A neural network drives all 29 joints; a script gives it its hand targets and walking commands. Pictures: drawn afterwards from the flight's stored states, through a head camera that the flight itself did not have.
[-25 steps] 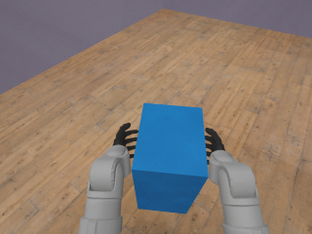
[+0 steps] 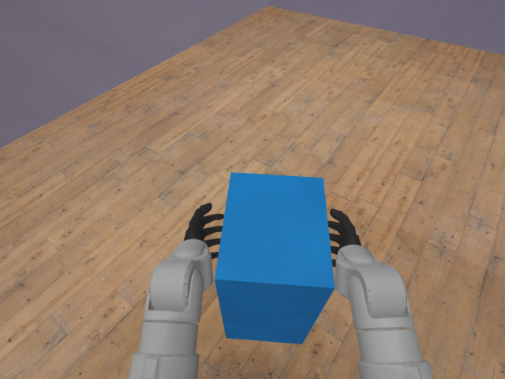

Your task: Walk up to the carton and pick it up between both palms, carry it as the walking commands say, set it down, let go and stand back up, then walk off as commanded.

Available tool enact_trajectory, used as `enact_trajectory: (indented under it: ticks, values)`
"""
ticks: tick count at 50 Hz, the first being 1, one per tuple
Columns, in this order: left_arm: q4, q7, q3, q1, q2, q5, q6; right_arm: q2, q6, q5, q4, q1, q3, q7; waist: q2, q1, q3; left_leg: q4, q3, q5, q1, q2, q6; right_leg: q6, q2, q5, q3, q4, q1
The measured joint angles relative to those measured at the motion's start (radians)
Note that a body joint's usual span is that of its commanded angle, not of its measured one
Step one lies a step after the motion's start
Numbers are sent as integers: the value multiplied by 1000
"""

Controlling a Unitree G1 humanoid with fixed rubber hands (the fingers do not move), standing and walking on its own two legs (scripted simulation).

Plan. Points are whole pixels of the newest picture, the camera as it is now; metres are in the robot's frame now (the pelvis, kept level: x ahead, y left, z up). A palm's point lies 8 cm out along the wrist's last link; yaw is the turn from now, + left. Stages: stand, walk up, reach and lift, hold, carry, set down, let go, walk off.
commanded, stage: carry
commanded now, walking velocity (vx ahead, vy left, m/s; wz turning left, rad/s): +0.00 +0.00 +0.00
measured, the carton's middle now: (269, 266) +0.30 +0.00 +0.00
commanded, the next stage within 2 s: none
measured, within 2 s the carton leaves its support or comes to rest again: neither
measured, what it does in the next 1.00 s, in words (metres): steps to the left: left foot, then right foot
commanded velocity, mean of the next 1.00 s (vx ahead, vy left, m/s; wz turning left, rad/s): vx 0.00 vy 0.07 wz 0.22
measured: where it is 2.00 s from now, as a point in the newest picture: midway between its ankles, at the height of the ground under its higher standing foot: outside the picture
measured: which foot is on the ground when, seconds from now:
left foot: down 0.00-0.18, up 0.20-0.56, down 0.58-1.00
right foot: down 0.00-0.58, up 0.60-0.82, down 0.84-1.00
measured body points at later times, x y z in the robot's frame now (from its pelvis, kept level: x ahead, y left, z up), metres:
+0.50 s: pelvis -0.02 +0.04 -0.01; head +0.01 +0.03 +0.44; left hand +0.27 +0.19 +0.07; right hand +0.30 -0.04 +0.06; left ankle -0.04 +0.17 -0.69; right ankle +0.01 -0.06 -0.72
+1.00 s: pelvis -0.05 +0.12 +0.00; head -0.05 +0.11 +0.45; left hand +0.22 +0.29 +0.09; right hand +0.26 +0.06 +0.08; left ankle -0.04 +0.18 -0.72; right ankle -0.02 +0.00 -0.72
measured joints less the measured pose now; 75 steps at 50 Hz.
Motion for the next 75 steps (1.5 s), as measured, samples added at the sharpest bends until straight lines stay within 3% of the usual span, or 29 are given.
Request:
enact_trajectory:
  ticks: [6, 10, 14, 19, 25, 28, 30, 34, 36, 40, 42, 45, 47, 51, 56, 64, 75]
  values:
    - [57, -7, 7, -5, -1, 10, -37, 1, -34, -15, 54, -6, -6, 9, 12, 3, -12, -5, -4, 2, 12, 1, -2, -2, 2, 3, -4, -7, 14]
    - [-66, 20, -21, 15, 4, -32, 4, -5, 6, 23, -85, 30, 14, -22, 13, -7, 2, 42, -18, -50, -14, -2, 3, -4, -2, -6, -20, 10, 6]
    - [-136, 25, -35, -5, -1, -27, 61, -6, 54, 29, -176, 38, 12, -31, -17, -23, 4, 312, 2, -261, -110, -24, -1, -1, -45, -27, -38, 49, -29]
    - [-189, 26, -35, -2, -1, -29, 117, -3, 127, 37, -226, 19, 13, -44, -14, -45, 11, 472, 18, -290, -149, -18, -11, 26, -105, -32, -64, 63, -53]
    - [-226, 25, -26, 3, 0, -31, 135, 1, 158, 44, -246, -6, 16, -57, -4, -41, 35, 388, 29, -309, -97, -9, -21, 71, -188, -49, -108, 101, -82]
    - [-242, 28, -18, 1, 0, -32, 137, 3, 157, 45, -246, -19, 18, -57, -9, -22, 49, 191, 49, -257, -11, -11, -15, 101, -224, -57, -122, 128, -102]
    - [-260, 31, -5, 11, 3, -41, 131, 5, 145, 45, -239, -26, 31, -57, -43, -8, 59, 96, 70, -170, 19, -44, 16, 129, -261, -84, -102, 173, -128]
    - [-287, 43, 6, 64, 13, -60, 116, 7, 128, 41, -202, -30, 61, -50, -31, 37, 70, 120, 72, -175, -1, -39, 61, 168, -184, -274, -26, 349, -179]
    - [-300, 54, 4, 83, 16, -77, 113, 5, 124, 41, -203, -20, 70, -45, -21, 52, 70, 107, 67, -168, 1, -35, 68, 176, -150, -269, -28, 362, -176]
    - [-302, 69, -14, 82, 16, -94, 100, 0, 108, 31, -234, 4, 67, -36, 0, 61, 49, 98, 60, -159, -4, -44, 80, 178, -113, -204, -49, 212, -115]
    - [-291, 66, -23, 73, 14, -89, 94, -1, 103, 24, -244, 13, 63, -34, 8, 62, 33, 104, 69, -163, -3, -56, 86, 162, -107, -94, -52, 55, -55]
    - [-241, 54, -45, 61, 12, -76, 95, -6, 105, 15, -249, 34, 45, -33, 81, 39, 21, 117, 45, -165, 13, -39, 82, 94, -83, 1, -80, -22, 3]
    - [-222, 44, -51, 49, 10, -68, 110, -8, 116, 11, -258, 53, 45, -36, 76, 30, 2, 91, 53, -165, 35, -47, 69, 88, -92, -4, -72, -23, 10]
    - [-193, 22, -45, 30, 6, -47, 137, -9, 140, 8, -249, 60, 47, -43, 31, -5, -32, 59, 72, -142, 62, -73, 110, 103, -117, -12, -56, -8, 14]
    - [-159, 18, -37, 38, 8, -19, 176, -4, 172, 16, -169, 28, 35, -33, 1, -27, -84, 50, 92, -139, 83, -80, 124, 116, -125, -7, -36, -5, 23]
    - [-96, 23, -6, 10, 2, -20, 187, 3, 182, 1, -90, -14, 13, -16, 10, 3, -90, 26, 112, -106, 91, -93, 138, 129, -138, 22, -18, -7, 16]
    - [-147, 39, 14, -28, -7, -48, 178, 8, 181, -2, -163, -37, 3, -24, 28, 34, 13, 2, 119, -26, 31, -91, 145, 108, -137, 90, -16, -14, -53]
